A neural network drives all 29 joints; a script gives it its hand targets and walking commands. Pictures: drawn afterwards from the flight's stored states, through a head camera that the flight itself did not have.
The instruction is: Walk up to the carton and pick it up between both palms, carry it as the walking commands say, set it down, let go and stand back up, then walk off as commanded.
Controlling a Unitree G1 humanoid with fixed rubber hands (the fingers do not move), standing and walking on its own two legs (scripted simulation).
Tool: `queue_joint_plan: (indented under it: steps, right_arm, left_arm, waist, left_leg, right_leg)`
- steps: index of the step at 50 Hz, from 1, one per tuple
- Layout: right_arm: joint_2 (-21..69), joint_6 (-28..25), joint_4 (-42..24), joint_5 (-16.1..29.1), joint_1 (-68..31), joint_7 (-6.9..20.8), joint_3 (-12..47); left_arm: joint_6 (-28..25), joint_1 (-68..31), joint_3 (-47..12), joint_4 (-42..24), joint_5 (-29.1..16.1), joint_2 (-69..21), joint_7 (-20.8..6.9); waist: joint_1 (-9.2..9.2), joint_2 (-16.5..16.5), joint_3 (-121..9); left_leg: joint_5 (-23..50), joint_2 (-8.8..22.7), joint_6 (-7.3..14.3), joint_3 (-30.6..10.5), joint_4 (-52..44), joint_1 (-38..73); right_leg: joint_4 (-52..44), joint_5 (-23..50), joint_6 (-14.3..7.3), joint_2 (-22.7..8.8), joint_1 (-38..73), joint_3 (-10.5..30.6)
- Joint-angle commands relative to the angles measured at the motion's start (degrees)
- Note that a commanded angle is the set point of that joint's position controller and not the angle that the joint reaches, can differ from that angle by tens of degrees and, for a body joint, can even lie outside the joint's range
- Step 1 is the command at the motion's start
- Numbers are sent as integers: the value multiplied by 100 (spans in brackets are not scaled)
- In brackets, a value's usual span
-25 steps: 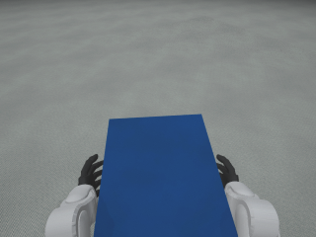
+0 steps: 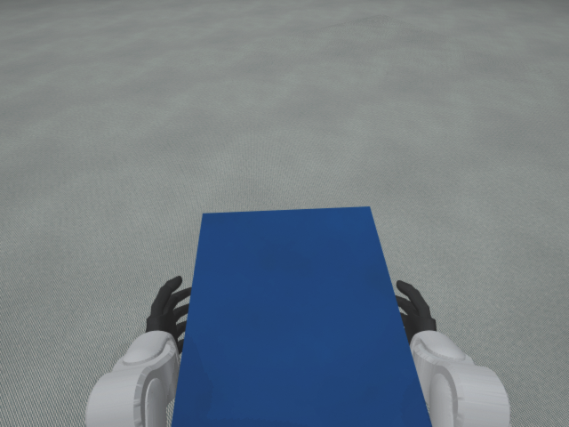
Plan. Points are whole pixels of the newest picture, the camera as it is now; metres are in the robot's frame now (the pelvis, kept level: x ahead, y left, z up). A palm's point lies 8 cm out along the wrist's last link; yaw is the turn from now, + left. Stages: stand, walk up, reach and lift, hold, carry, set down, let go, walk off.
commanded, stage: carry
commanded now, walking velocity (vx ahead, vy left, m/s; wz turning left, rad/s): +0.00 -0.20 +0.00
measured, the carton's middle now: (291, 346) +0.25 +0.00 +0.03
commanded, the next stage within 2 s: none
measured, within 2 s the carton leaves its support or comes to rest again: neither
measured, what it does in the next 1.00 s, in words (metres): steps to the right: left foot, then right foot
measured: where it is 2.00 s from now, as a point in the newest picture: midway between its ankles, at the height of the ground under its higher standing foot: outside the picture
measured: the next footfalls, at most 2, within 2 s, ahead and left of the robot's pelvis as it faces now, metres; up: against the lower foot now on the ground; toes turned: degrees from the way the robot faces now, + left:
left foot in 0.12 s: +0.03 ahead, +0.10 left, +0.00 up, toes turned +11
right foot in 0.30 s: +0.06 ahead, -0.18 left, +0.00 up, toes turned -6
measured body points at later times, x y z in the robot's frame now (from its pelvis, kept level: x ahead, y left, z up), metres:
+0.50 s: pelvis -0.05 -0.11 +0.00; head -0.06 -0.11 +0.45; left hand +0.19 +0.05 +0.08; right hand +0.19 -0.27 +0.07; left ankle -0.07 +0.01 -0.69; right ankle +0.02 -0.18 -0.72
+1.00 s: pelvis -0.11 -0.24 +0.00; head -0.10 -0.24 +0.45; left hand +0.14 -0.08 +0.08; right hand +0.13 -0.40 +0.07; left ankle -0.13 -0.11 -0.69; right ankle -0.04 -0.32 -0.72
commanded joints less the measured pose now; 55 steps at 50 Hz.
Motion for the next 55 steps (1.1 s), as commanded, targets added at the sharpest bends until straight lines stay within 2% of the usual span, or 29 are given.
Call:
queue_joint_plan:
  steps: [1, 5, 6, 7, 8, 9, 11, 15, 16, 18, 21, 27, 28, 29, 30, 31, 32, 34, 36, 38, 40, 41, 43, 44, 46, 49, 53, 54, 55]
  right_arm:
    - [4571, -275, -1059, 1671, -2664, 795, 4145]
    - [4432, -277, -1060, 1676, -2536, 791, 4005]
    - [4410, -288, -1171, 1684, -2609, 790, 3999]
    - [4474, -315, -1034, 1644, -2457, 808, 3925]
    - [4499, -302, -824, 1622, -2378, 821, 3908]
    - [4418, -330, -1047, 1639, -2605, 826, 3901]
    - [4564, -309, -887, 1590, -2712, 830, 3918]
    - [4581, -323, -1112, 1569, -2598, 748, 3939]
    - [4531, -312, -1157, 1541, -2651, 721, 3928]
    - [4237, -221, -1110, 1445, -2564, 689, 3932]
    - [4536, -212, -1127, 1616, -2758, 771, 4130]
    - [4548, -277, -1336, 1773, -2685, 814, 4162]
    - [4465, -271, -1293, 1717, -2615, 808, 4047]
    - [4438, -240, -1232, 1677, -2634, 788, 3953]
    - [4468, -274, -993, 1612, -2423, 796, 3876]
    - [4446, -274, -922, 1627, -2408, 826, 3879]
    - [4440, -327, -1096, 1649, -2543, 833, 3901]
    - [4499, -321, -1001, 1545, -2586, 832, 3836]
    - [4559, -344, -1172, 1567, -2697, 812, 3869]
    - [4535, -331, -1216, 1555, -2484, 784, 3847]
    - [4329, -295, -1212, 1451, -2310, 692, 3780]
    - [4243, -281, -1266, 1421, -2311, 661, 3819]
    - [4107, -195, -1229, 1396, -2306, 651, 3878]
    - [4234, -202, -1317, 1508, -2631, 691, 3993]
    - [4637, -241, -1382, 1726, -2883, 767, 4205]
    - [4764, -318, -1452, 1875, -2775, 819, 4321]
    - [4536, -266, -1413, 1797, -2696, 830, 4147]
    - [4534, -259, -1292, 1772, -2559, 825, 4060]
    - [4466, -280, -1177, 1706, -2360, 837, 3987]
  left_arm:
    - [-135, -2413, -3902, -990, -1524, -4663, -854]
    - [-109, -2149, -3889, -889, -1422, -4580, -756]
    - [-104, -2167, -3918, -909, -1439, -4566, -753]
    - [-71, -2367, -4097, -1263, -1472, -4568, -769]
    - [-59, -2546, -4050, -1249, -1434, -4487, -787]
    - [-44, -2549, -4094, -1104, -1416, -4625, -808]
    - [-46, -2758, -4160, -1091, -1504, -4680, -843]
    - [-89, -2593, -4055, -1175, -1625, -4568, -870]
    - [-64, -2660, -4037, -1179, -1639, -4493, -897]
    - [-6, -2415, -3907, -897, -1582, -4352, -891]
    - [-53, -2449, -3934, -1031, -1523, -4600, -877]
    - [-144, -2301, -3975, -1187, -1484, -4675, -791]
    - [-119, -2233, -3985, -1118, -1463, -4631, -757]
    - [-70, -2284, -3970, -1046, -1470, -4594, -749]
    - [-33, -2441, -4127, -1326, -1491, -4537, -775]
    - [-23, -2478, -4070, -1249, -1399, -4544, -763]
    - [-69, -2631, -4136, -1310, -1428, -4627, -772]
    - [-68, -2816, -4248, -1264, -1539, -4683, -828]
    - [-66, -2684, -4231, -1254, -1573, -4676, -839]
    - [-83, -2692, -4258, -1439, -1675, -4590, -830]
    - [-20, -2415, -4125, -1224, -1647, -4438, -825]
    - [2, -2296, -4014, -1138, -1641, -4320, -855]
    - [27, -2220, -3911, -906, -1565, -4265, -860]
    - [11, -2218, -3895, -934, -1554, -4381, -854]
    - [-81, -2419, -3925, -1188, -1578, -4674, -871]
    - [-202, -2316, -3882, -1312, -1509, -4746, -839]
    - [-128, -2148, -3936, -1137, -1398, -4676, -753]
    - [-121, -2202, -3999, -1199, -1448, -4636, -725]
    - [-82, -2193, -4088, -1356, -1434, -4539, -745]
  waist:
    - [-4, -1006, -1268]
    - [-51, -597, -1607]
    - [-88, -235, -1520]
    - [-168, 1404, -1380]
    - [-141, 1554, -1067]
    - [-99, 1272, -935]
    - [-58, 976, -669]
    - [-59, 861, -1120]
    - [-78, 339, -1080]
    - [4, -1465, -1164]
    - [25, -756, -1158]
    - [-7, -729, -1611]
    - [-55, -625, -1641]
    - [-77, -233, -1454]
    - [-175, 1446, -1170]
    - [-106, 1672, -892]
    - [-91, 1040, -747]
    - [-51, 716, -603]
    - [-46, 1145, -645]
    - [-88, 1382, -945]
    - [-51, 1177, -1075]
    - [-69, 602, -1171]
    - [-39, -1472, -1254]
    - [45, -1701, -1305]
    - [45, -1085, -1258]
    - [12, -944, -1505]
    - [-49, -800, -1564]
    - [-71, -343, -1503]
    - [-157, 981, -1412]
  left_leg:
    - [-59, -176, 99, 80, 206, -177]
    - [1306, -171, 265, 311, -2349, 1435]
    - [1399, 362, 338, -393, -2762, 2214]
    - [2267, 1721, 786, -2076, -2990, 2364]
    - [2983, 2358, 1204, -2547, -3113, 2257]
    - [3048, 2403, 1261, -2390, -3150, 1969]
    - [2726, 1898, 851, -1377, -3021, 1601]
    - [2623, 1050, 365, -328, -2152, 1139]
    - [2228, 828, 237, -197, -1766, 945]
    - [-285, -193, -182, 485, -172, -176]
    - [-401, -176, 20, 1, 886, -203]
    - [615, -324, 318, 229, -1614, 1037]
    - [1207, -172, 378, 227, -2639, 1737]
    - [1244, 494, 434, -600, -3036, 2462]
    - [1529, 1932, 918, -2483, -3314, 2379]
    - [2518, 2513, 1271, -2722, -3369, 2313]
    - [2996, 2427, 1269, -2406, -3269, 2191]
    - [2877, 1894, 921, -1439, -3089, 1899]
    - [3491, 1352, 613, -617, -2785, 1726]
    - [3850, 1286, 581, -556, -2570, 1858]
    - [3603, 1075, 380, -292, -2044, 1706]
    - [3268, 902, 191, -96, -1687, 1503]
    - [223, 10, -251, 422, -591, -97]
    - [-903, -190, -259, 341, 507, -341]
    - [-621, -139, -125, -13, 1122, -273]
    - [-43, -215, 0, 112, 308, 10]
    - [1056, -195, 301, 228, -2192, 1398]
    - [1273, 189, 372, -251, -2953, 2181]
    - [1126, 1544, 717, -1942, -3256, 2773]
  right_leg:
    - [-1232, 1215, -656, -1326, 1503, 1443]
    - [-855, 887, -361, -1047, 1145, 1077]
    - [-416, 622, -91, -829, 395, 941]
    - [318, -111, 301, -363, -512, 548]
    - [1219, -1096, 417, -230, -1002, 569]
    - [1737, -1183, 444, -382, -996, 947]
    - [1396, -963, 442, -559, -773, 978]
    - [-462, -311, 419, -23, 1041, 87]
    - [-1106, -218, 382, -228, 1371, 341]
    - [-1597, 910, -437, -1693, 1596, 2311]
    - [-1520, 554, -721, -1570, 1285, 1768]
    - [-1348, 775, -599, -1301, 1497, 1420]
    - [-1219, 677, -317, -1109, 1149, 1201]
    - [-660, 345, -52, -821, 358, 1070]
    - [199, -376, 368, -334, -643, 581]
    - [1172, -973, 487, -290, -1125, 716]
    - [1769, -1070, 515, -282, -1187, 1019]
    - [1855, -799, 526, -413, -1031, 1081]
    - [1141, -685, 527, -278, -385, 663]
    - [439, -736, 555, -86, 101, 310]
    - [-690, -462, 537, 0, 868, 21]
    - [-1242, -38, 518, -118, 1325, 63]
    - [-1380, 1779, -187, -1668, 2054, 2035]
    - [-1367, 2254, -585, -1823, 2034, 2216]
    - [-1249, 1753, -756, -1594, 1710, 1511]
    - [-1128, 1792, -670, -1264, 1902, 1238]
    - [-1051, 818, -437, -1139, 1365, 1153]
    - [-763, 377, -173, -920, 697, 1086]
    - [-7, -216, 276, -458, -510, 718]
